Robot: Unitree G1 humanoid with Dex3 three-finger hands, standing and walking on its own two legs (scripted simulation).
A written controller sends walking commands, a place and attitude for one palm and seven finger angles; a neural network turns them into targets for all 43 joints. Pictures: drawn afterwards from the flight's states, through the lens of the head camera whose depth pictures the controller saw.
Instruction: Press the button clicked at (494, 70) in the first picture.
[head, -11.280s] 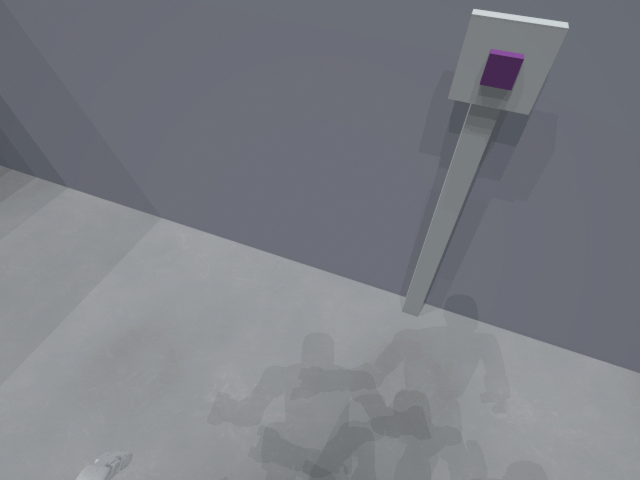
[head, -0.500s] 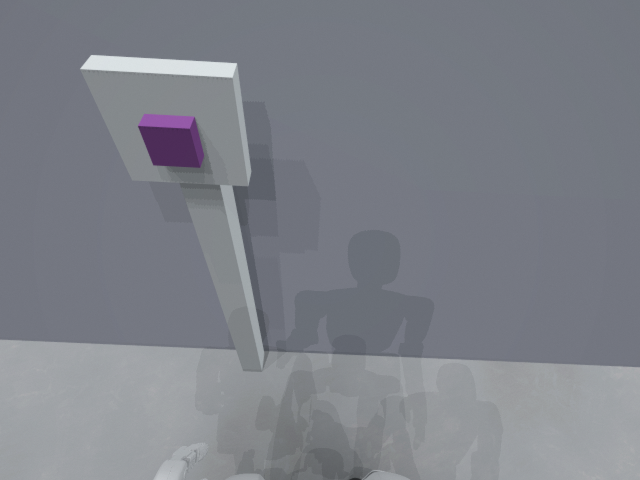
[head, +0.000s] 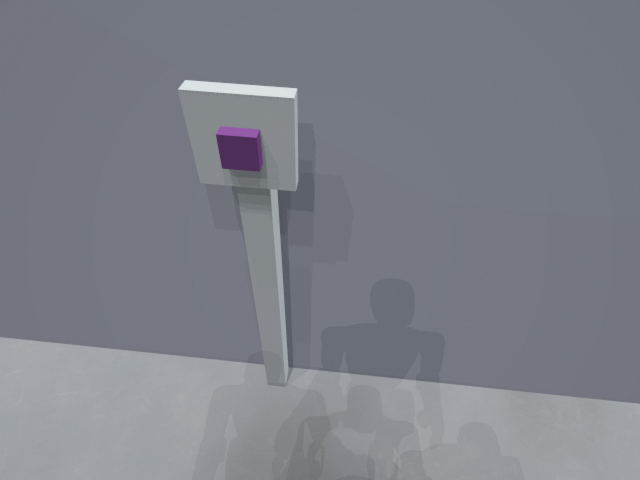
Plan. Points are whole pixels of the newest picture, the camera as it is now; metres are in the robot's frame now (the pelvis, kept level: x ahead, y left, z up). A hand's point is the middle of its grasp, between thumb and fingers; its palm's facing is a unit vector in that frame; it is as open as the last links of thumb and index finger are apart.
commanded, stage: come to a stop and stand still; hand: left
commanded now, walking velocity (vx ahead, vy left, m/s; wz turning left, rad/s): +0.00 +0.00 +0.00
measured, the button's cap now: (241, 148) +0.53 +0.16 +0.16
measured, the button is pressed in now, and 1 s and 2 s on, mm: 0 0 0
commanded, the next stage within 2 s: look again from close up in 0.30 s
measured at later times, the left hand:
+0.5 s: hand out of the picture -0.02 +0.12 -0.18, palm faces +0.02 -0.99 -0.13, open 7.4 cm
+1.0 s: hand out of the picture -0.02 +0.20 -0.18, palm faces +0.02 -0.98 -0.17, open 7.4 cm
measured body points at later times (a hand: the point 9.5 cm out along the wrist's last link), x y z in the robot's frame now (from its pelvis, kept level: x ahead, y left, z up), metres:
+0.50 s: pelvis +0.01 -0.02 -0.01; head +0.03 -0.01 +0.44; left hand -0.01 +0.18 -0.17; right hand -0.01 -0.23 -0.17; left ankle +0.03 +0.10 -0.74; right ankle -0.04 -0.11 -0.74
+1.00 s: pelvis -0.01 +0.03 +0.00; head -0.02 +0.05 +0.45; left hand -0.02 +0.25 -0.17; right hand +0.00 -0.20 -0.15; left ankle +0.03 +0.10 -0.74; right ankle -0.04 -0.11 -0.74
